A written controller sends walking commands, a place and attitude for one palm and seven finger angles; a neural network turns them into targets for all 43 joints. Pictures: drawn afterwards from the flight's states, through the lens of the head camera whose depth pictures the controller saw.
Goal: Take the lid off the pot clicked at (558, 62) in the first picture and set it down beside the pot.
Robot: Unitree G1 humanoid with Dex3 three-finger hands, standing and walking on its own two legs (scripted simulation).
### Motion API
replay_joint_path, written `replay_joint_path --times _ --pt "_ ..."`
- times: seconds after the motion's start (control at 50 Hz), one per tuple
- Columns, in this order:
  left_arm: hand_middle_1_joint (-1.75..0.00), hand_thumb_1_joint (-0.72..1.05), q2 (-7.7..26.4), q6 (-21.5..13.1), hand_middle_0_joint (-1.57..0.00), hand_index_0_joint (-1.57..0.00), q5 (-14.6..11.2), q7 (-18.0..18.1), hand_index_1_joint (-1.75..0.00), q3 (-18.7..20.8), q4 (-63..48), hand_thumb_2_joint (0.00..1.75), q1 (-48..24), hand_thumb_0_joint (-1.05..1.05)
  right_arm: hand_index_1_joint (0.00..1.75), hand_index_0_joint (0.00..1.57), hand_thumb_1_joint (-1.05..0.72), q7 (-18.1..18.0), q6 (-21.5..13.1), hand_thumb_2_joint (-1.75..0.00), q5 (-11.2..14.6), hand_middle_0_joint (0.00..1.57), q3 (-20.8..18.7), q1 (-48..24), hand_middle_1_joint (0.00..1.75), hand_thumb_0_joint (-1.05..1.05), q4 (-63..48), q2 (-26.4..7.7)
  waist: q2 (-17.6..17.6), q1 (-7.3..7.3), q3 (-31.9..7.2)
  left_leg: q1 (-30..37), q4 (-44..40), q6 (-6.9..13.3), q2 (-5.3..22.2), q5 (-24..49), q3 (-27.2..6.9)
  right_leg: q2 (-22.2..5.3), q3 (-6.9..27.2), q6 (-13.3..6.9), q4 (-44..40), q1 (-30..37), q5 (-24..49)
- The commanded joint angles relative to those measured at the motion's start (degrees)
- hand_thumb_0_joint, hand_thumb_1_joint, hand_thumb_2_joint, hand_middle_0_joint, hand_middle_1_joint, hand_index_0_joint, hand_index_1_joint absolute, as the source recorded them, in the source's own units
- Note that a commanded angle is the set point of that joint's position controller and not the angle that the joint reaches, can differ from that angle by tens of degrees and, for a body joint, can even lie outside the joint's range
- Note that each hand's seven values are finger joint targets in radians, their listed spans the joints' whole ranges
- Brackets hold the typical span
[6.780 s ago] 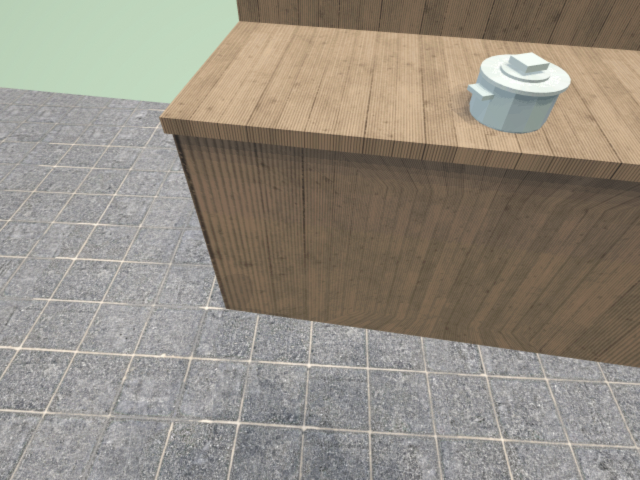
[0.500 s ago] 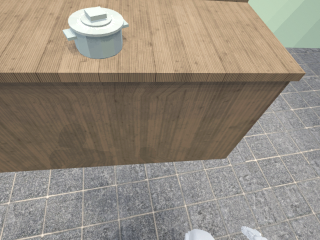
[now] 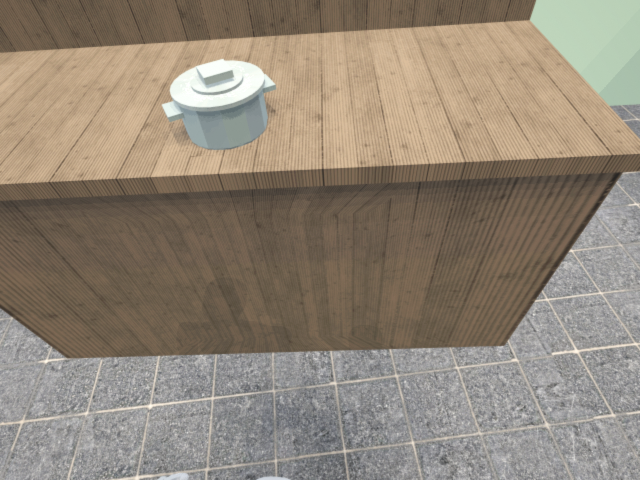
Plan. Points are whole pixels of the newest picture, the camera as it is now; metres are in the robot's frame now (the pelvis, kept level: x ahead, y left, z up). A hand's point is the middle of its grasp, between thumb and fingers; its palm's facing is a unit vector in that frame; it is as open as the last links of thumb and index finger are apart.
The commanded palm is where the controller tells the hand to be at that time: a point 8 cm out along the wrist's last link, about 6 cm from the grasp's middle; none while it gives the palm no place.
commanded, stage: take the last steps up to it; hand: left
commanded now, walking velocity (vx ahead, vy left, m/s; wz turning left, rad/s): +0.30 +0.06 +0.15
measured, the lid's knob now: (214, 71) +0.75 +0.21 +0.15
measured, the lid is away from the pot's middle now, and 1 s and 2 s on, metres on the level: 0.00 0.00 0.00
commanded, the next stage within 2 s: come to a stop and stand still in 0.76 s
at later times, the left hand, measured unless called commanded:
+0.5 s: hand out of the picture -0.03 +0.25 -0.18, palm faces +0.16 -0.97 -0.18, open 7.4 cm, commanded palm none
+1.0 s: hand (195, 355) +0.35 +0.25 -0.17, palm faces +0.04 -0.97 -0.23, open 7.4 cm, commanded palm none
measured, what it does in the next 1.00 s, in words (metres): walks ahead: left foot, then right foot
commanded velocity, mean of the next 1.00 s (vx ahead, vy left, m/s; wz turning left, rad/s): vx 0.15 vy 0.01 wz -0.01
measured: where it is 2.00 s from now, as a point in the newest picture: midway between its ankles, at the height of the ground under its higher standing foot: outside the picture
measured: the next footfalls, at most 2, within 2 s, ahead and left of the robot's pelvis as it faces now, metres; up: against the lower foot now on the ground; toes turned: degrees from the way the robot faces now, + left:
left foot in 0.38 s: +0.10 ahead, +0.18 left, +0.00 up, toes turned +10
right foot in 0.88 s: +0.38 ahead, -0.01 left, +0.00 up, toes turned -3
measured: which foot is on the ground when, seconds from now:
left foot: up 0.00-0.36, down 0.38-0.88, up 0.90-1.00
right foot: down 0.00-0.38, up 0.40-0.86, down 0.88-1.00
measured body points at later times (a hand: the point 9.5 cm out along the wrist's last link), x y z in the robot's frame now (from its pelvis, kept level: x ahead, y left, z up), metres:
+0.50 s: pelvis +0.08 +0.08 +0.00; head +0.09 +0.10 +0.45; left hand -0.03 +0.30 -0.16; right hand +0.19 -0.14 -0.14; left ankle +0.06 +0.17 -0.74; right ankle +0.03 -0.06 -0.67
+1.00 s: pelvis +0.25 +0.07 -0.02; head +0.29 +0.05 +0.43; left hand +0.35 +0.30 -0.15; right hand +0.21 -0.15 -0.18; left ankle +0.14 +0.18 -0.67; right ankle +0.34 -0.01 -0.74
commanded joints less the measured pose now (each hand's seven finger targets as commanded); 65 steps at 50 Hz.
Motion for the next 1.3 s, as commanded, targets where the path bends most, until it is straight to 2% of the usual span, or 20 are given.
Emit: replay_joint_path --times 0.0,0.2,0.28,0.32,0.34,0.36,0.38,0.4,0.44,0.5,0.72,0.78,0.82,0.84,0.86,0.88,0.92,0.96,1.2,1.28 --pt "-0.30 0.90 9.8 -2.3 -0.20 -0.20 0.0 -0.1 -0.30 3.1 -2.1 0.90 3.7 0.00 0.30 0.20 -0.90 1.2 -1.7 -0.90 -0.8 0.20 -1.0 -0.1 0.30 0.00 -3.3 -4.2 -10.1 1.85 1.1 -8.7 9.8 -1.0 5.2 7.3 0.5 -15.5 12.5 -5.7 -18.0 1.6 -4.2" --pt "-0.30 0.90 9.9 -4.1 -0.20 -0.20 1.0 -0.8 -0.30 2.9 5.0 0.90 14.9 0.00 0.30 0.20 -0.90 2.3 -3.8 -0.90 -0.5 0.20 0.1 -9.2 0.30 0.00 -5.2 -2.0 -12.1 5.29 2.7 -7.7 -10.4 -0.5 7.2 7.9 5.2 -17.2 10.4 -6.6 -20.5 6.3 -5.9" --pt "-0.30 0.90 10.2 -3.7 -0.20 -0.20 1.0 -1.0 -0.30 2.9 7.0 0.90 14.8 0.00 0.30 0.20 -0.90 2.3 -5.2 -0.90 -0.2 0.20 1.0 -8.3 0.30 0.00 -5.1 -0.8 -13.3 4.46 2.2 2.5 -22.3 0.8 5.0 7.7 8.0 -15.5 6.6 -5.6 -16.4 2.8 -2.1" --pt "-0.30 0.90 9.8 -3.2 -0.20 -0.20 0.6 -1.0 -0.30 2.9 7.5 0.90 13.1 0.00 0.30 0.20 -0.90 1.7 -5.8 -0.90 -0.2 0.20 0.9 -2.2 0.30 0.00 -2.9 -1.7 -10.2 1.02 1.0 17.3 -30.5 0.8 3.3 11.2 10.3 -12.9 3.6 -3.8 -11.1 -6.1 -6.2" --pt "-0.30 0.90 7.9 -3.0 -0.20 -0.20 0.5 -1.2 -0.30 2.5 7.3 0.90 13.0 0.00 0.30 0.20 -0.90 1.0 -6.4 -0.90 -0.3 0.20 0.3 3.4 0.30 0.00 -1.2 -4.6 -3.1 -1.39 -2.1 27.2 -33.9 1.6 6.0 8.6 6.8 -10.3 1.3 -2.2 -1.3 -10.9 -4.9" --pt "-0.30 0.90 4.7 -3.0 -0.20 -0.20 0.1 -1.7 -0.30 1.8 6.6 0.90 13.2 0.00 0.30 0.20 -0.90 0.2 -6.8 -0.90 -1.0 0.20 -1.1 10.3 0.30 0.00 0.6 -10.6 11.2 -4.11 -5.1 34.7 -38.5 5.9 19.5 4.1 -11.8 -4.2 -4.3 0.7 15.4 -20.9 -10.2" --pt "-0.30 0.90 4.0 -3.4 -0.20 -0.20 0.3 -1.7 -0.30 1.4 4.4 0.90 10.2 0.00 0.30 0.20 -0.90 -0.4 -6.4 -0.90 -0.8 0.20 -1.5 15.6 0.30 0.00 1.4 -13.4 10.9 -5.41 -3.5 34.7 -43.5 10.8 26.8 8.4 -22.0 -1.5 -2.8 1.2 27.9 -28.4 -17.4" --pt "-0.30 0.90 4.8 -3.0 -0.20 -0.20 0.5 -1.3 -0.30 1.5 3.7 0.90 8.5 0.00 0.30 0.20 -0.90 -0.8 -6.2 -0.90 -0.7 0.20 -1.3 13.8 0.30 0.00 1.2 -13.0 10.9 -4.80 -3.1 30.0 -45.1 13.1 27.9 2.3 -23.1 -3.6 0.9 0.3 36.8 -29.9 -17.4" --pt "-0.30 0.90 5.4 -2.9 -0.20 -0.20 0.5 -2.2 -0.30 2.1 4.8 0.90 6.8 0.00 0.30 0.20 -0.90 -0.9 -6.7 -0.90 -0.4 0.20 0.4 6.0 0.30 0.00 -0.6 -6.7 4.7 -1.48 3.9 20.9 -46.9 11.4 22.4 4.2 -13.2 -6.6 3.3 0.3 39.6 -29.7 -6.5" --pt "-0.30 0.90 3.2 -2.2 -0.20 -0.20 0.5 -2.5 -0.30 2.2 7.0 0.90 11.3 0.00 0.30 0.20 -0.90 -1.2 -8.5 -0.90 0.2 0.20 1.4 3.8 0.30 0.00 -0.7 -2.4 3.7 2.35 3.5 17.7 -46.7 9.2 17.4 27.8 -1.1 -6.0 2.1 1.9 37.9 -24.5 1.3" --pt "-0.30 0.90 2.6 -1.4 -0.20 -0.20 0.1 -2.7 -0.30 2.2 0.1 0.90 -3.1 0.00 0.30 0.20 -0.90 -2.0 -8.6 -0.90 -0.5 0.20 1.5 9.1 0.30 0.00 2.9 -3.6 2.7 0.52 6.5 23.3 -42.7 10.0 18.5 48.4 3.5 -4.3 -0.5 0.8 16.0 -24.6 5.1" --pt "-0.30 0.90 3.5 -2.0 -0.20 -0.20 0.1 -2.4 -0.30 2.3 1.0 0.90 0.7 0.00 0.30 0.20 -0.90 -2.1 -7.8 -0.90 -0.5 0.20 1.2 8.9 0.30 0.00 3.9 -4.8 2.4 2.11 2.7 23.2 -34.9 8.7 18.2 56.6 4.8 -0.8 -2.9 -1.1 9.7 -12.7 4.3" --pt "-0.30 0.90 6.3 -2.9 -0.20 -0.20 0.4 -2.1 -0.30 3.1 4.5 0.90 12.6 0.00 0.30 0.20 -0.90 -1.8 -7.5 -0.90 0.0 0.20 1.2 7.7 0.30 0.00 3.7 -5.1 -1.9 7.63 -2.8 17.5 -20.0 5.7 14.5 52.5 6.3 0.8 -3.3 -1.9 2.4 4.9 11.3" --pt "-0.30 0.90 10.2 -3.7 -0.20 -0.20 0.8 -1.5 -0.30 4.1 6.4 0.90 18.8 0.00 0.30 0.20 -0.90 -1.5 -7.6 -0.90 0.7 0.20 1.1 8.9 0.30 0.00 3.3 -3.0 -8.4 9.32 -8.5 6.7 -4.7 3.2 8.8 36.3 8.7 -8.9 9.4 -6.5 3.0 17.5 26.1" --pt "-0.30 0.90 13.8 -3.7 -0.20 -0.20 0.1 -1.1 -0.30 4.6 6.7 0.90 20.9 0.00 0.30 0.20 -0.90 -1.9 -7.5 -0.90 1.4 0.20 1.4 11.5 0.30 0.00 2.6 -0.3 -14.3 7.43 -12.7 -1.9 12.9 0.6 1.3 -7.3 9.4 -24.1 27.8 -14.6 -3.3 22.2 49.8" --pt "-0.30 0.90 12.7 -3.6 -0.20 -0.20 -0.7 -0.6 -0.30 3.9 5.6 0.90 16.8 0.00 0.30 0.20 -0.90 -2.3 -6.7 -0.90 1.3 0.20 1.4 9.4 0.30 0.00 2.8 -0.9 -9.2 6.68 -12.4 0.4 15.1 0.9 3.8 -8.9 1.8 -23.9 26.2 -16.0 -6.3 13.7 49.4" --pt "-0.30 0.90 9.3 -2.5 -0.20 -0.20 -0.3 0.5 -0.30 2.9 2.1 0.90 4.8 0.00 0.30 0.20 -0.90 -2.2 -4.7 -0.90 0.8 0.20 1.8 7.1 0.30 0.00 2.5 0.4 -8.4 3.01 -4.7 1.1 14.1 0.3 6.9 -5.2 0.0 -21.2 21.2 -14.3 -9.7 -1.0 34.7" --pt "-0.30 0.90 7.6 -1.8 -0.20 -0.20 0.2 1.2 -0.30 2.1 0.6 0.90 -0.6 0.00 0.30 0.20 -0.90 -2.1 -2.9 -0.90 0.8 0.20 2.0 8.5 0.30 0.00 3.3 2.4 -4.9 -0.31 -4.3 5.8 5.1 -0.4 7.2 -3.3 0.6 -17.3 12.1 -11.7 -8.7 -8.5 36.5" --pt "-0.30 0.90 11.7 0.5 -0.20 -0.20 1.1 1.0 -0.30 4.0 -1.2 0.90 0.9 0.00 0.30 0.20 -0.90 -0.9 -1.9 -0.90 0.7 0.20 0.2 -0.8 0.30 0.00 -2.5 0.0 -13.8 2.35 -8.0 4.4 -9.7 -2.0 4.0 0.1 3.5 -15.6 12.0 -9.9 -6.9 -2.6 26.4" --pt "-0.30 0.90 9.3 1.2 -0.20 -0.20 0.3 0.5 -0.30 3.1 -1.2 0.90 1.5 0.00 0.30 0.20 -0.90 -0.8 -3.5 -0.90 0.4 0.20 0.4 2.5 0.30 0.00 -1.9 -1.6 -6.8 0.27 -6.6 18.3 -34.4 -0.4 6.2 12.5 1.6 -8.6 8.5 -2.2 -0.2 -11.2 3.3"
